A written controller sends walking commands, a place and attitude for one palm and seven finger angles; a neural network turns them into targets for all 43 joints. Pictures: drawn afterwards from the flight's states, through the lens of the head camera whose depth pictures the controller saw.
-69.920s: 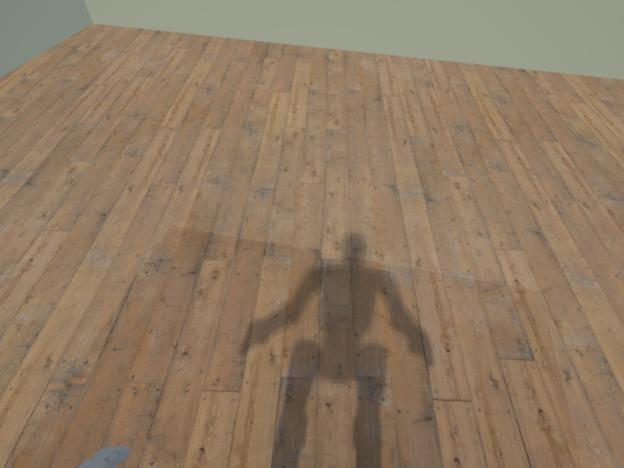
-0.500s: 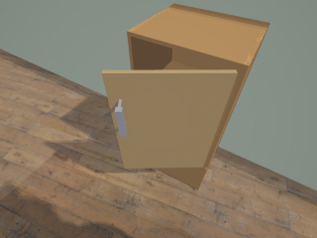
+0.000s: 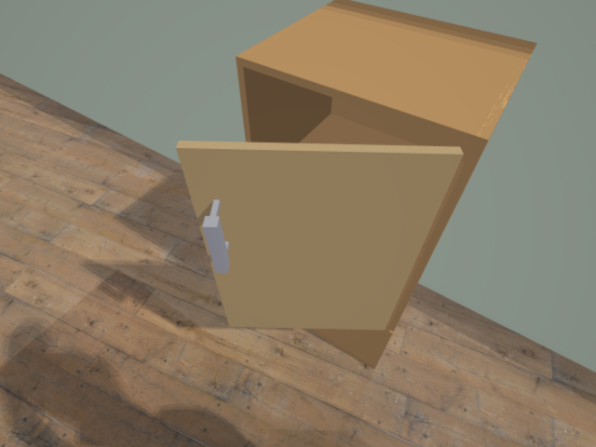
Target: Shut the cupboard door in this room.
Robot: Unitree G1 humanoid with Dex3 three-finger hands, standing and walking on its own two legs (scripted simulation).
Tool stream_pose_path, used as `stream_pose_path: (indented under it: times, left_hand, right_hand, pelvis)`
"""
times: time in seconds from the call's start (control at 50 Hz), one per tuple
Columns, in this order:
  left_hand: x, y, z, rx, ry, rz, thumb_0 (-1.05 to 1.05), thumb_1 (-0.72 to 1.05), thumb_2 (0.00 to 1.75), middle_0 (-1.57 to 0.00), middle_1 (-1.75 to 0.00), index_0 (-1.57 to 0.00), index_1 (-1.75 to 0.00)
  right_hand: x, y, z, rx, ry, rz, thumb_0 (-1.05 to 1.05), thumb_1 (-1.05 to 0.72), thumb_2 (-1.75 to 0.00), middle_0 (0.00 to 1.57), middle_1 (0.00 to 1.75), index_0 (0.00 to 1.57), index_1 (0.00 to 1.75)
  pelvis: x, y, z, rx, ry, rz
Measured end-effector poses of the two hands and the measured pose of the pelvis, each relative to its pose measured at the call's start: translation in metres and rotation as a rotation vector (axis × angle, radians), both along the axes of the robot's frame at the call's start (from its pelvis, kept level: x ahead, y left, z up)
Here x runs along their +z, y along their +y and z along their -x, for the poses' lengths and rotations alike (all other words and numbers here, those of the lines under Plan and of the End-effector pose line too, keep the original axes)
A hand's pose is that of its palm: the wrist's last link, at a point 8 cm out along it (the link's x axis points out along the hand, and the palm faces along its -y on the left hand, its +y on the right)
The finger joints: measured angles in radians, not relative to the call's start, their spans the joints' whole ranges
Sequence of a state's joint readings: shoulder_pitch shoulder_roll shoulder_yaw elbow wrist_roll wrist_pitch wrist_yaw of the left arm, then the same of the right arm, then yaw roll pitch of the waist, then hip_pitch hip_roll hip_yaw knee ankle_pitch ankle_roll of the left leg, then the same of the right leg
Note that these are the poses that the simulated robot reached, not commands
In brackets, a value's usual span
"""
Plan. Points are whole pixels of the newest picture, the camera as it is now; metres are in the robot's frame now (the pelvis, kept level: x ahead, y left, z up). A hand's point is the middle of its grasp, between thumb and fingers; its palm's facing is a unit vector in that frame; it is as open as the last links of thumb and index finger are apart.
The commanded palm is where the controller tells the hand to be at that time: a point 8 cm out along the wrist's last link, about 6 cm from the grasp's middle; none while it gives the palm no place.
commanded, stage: come to a stop and stand still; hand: left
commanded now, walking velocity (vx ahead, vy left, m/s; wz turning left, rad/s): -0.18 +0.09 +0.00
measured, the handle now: (219, 236) +0.45 +0.17 -0.02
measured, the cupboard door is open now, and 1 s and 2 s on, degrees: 32 32 32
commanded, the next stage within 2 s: look again from close up in 0.88 s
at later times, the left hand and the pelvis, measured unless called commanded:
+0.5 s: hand out of the picture +0.03 +0.20 -0.17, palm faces +0.02 -0.97 -0.23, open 7.4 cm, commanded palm none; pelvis +0.01 +0.02 +0.00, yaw -2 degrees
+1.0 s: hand out of the picture -0.05 +0.15 -0.17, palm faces +0.00 -0.99 -0.13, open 7.4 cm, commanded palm none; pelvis +0.00 +0.02 +0.00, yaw -1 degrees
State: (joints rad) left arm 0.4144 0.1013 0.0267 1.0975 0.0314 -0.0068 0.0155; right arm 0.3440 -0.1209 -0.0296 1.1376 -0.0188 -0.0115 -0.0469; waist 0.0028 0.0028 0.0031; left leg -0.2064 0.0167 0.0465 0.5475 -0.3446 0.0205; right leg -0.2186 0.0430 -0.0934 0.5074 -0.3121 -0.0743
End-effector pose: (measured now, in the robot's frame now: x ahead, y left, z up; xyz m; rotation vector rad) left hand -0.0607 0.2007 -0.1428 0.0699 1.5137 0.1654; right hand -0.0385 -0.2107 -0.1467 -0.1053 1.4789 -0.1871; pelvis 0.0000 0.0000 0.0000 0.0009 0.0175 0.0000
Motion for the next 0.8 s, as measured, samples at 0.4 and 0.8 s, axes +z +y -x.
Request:
stream_pose_path:
  times: [0.4, 0.8]
  left_hand:
    - [-0.007, 0.021, -0.075, -0.047, -0.077, -0.028, 0.02, 0.92, 0.90, -0.20, -0.30, -0.20, -0.30]
    - [0.001, 0.024, -0.046, -0.074, -0.095, -0.007, 0.01, 0.91, 0.90, -0.19, -0.30, -0.20, -0.30]
  right_hand:
    - [0.011, 0.003, -0.116, 0.046, -0.202, 0.058, 0.00, -0.93, -0.90, 0.20, 0.30, 0.20, 0.30]
    - [0.008, 0.011, -0.014, 0.015, -0.039, 0.005, 0.00, -0.92, -0.90, 0.20, 0.30, 0.20, 0.30]
  pelvis:
    - [0.002, 0.014, -0.023, -0.026, -0.022, 0.000]
    - [0.008, 0.016, 0.002, -0.024, -0.037, -0.003]
